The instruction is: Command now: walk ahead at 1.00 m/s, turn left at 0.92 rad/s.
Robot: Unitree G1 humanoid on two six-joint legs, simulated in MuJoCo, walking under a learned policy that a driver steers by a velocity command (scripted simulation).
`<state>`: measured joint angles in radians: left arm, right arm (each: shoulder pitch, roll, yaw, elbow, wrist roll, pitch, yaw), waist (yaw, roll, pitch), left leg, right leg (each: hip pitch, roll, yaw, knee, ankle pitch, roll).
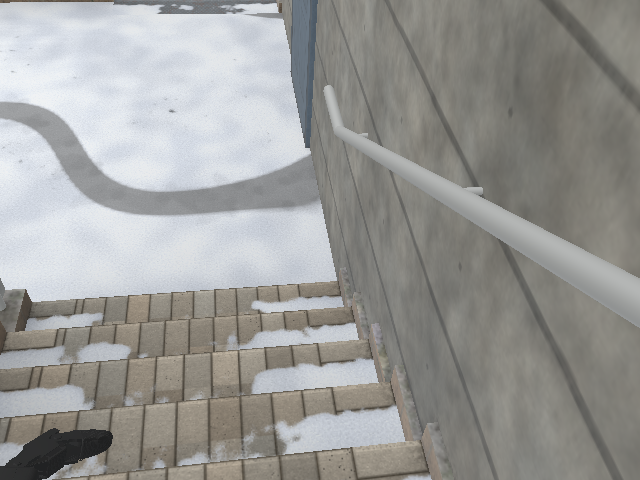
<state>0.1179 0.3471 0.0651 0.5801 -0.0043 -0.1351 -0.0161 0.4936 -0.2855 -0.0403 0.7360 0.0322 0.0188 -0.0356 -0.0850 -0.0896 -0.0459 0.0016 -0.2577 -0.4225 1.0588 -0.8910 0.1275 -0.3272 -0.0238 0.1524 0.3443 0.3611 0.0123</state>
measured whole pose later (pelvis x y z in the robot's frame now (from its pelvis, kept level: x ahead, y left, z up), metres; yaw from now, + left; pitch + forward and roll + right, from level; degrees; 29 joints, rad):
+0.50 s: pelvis +0.36 -0.05 -0.24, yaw +11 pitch -1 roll +1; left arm 0.55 0.17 0.06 1.01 -0.03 -0.06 0.08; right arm 0.28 -0.21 -0.05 0.70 0.00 -0.07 0.03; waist -0.02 0.07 0.00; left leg -0.31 -0.08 0.00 0.65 -0.21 0.14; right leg -0.39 0.05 -0.06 1.93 -0.67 -0.01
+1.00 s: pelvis +0.76 -0.08 -0.50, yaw +21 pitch -2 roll -1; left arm 0.64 0.13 0.02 1.13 0.01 -0.06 0.06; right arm 0.25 -0.17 -0.06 0.77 0.05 0.03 -0.01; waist 0.09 0.03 -0.05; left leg -0.88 0.01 -0.11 1.51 -0.15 0.04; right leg -0.26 -0.03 -0.14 1.16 -0.86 -0.03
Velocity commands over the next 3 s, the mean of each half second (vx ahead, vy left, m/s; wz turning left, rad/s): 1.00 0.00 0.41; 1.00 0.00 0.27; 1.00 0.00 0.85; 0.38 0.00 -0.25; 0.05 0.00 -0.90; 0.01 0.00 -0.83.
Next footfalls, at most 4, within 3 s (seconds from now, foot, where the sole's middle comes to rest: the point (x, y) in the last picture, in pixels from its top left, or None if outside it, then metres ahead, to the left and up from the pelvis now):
0.02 right None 0.11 -0.15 -0.83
0.46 left None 0.38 0.05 -1.01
0.78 right None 0.72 -0.20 -1.17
1.20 left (248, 426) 0.99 0.10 -1.34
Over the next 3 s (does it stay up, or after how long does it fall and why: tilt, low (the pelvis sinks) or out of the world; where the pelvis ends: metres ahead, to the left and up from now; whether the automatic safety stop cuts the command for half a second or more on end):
stays up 1.52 0.41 -0.92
